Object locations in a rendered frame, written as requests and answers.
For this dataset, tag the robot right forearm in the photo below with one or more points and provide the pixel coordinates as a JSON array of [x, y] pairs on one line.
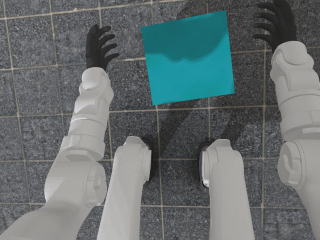
[[297, 88]]

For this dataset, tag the robot left hand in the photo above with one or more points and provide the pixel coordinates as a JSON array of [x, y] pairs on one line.
[[95, 54]]

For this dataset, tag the right robot upper arm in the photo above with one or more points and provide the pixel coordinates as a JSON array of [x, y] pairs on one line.
[[299, 167]]

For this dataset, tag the left robot upper arm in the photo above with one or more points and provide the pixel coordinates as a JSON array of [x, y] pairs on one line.
[[72, 189]]

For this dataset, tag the robot right thigh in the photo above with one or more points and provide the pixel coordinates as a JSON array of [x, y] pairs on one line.
[[230, 216]]

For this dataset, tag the robot left forearm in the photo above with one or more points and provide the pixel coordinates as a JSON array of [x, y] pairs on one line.
[[85, 139]]

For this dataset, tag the robot right shin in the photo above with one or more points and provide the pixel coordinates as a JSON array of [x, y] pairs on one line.
[[227, 143]]

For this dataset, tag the robot right hand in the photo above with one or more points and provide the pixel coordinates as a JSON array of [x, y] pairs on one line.
[[282, 29]]

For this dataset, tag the carton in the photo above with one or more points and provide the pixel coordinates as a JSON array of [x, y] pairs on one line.
[[188, 58]]

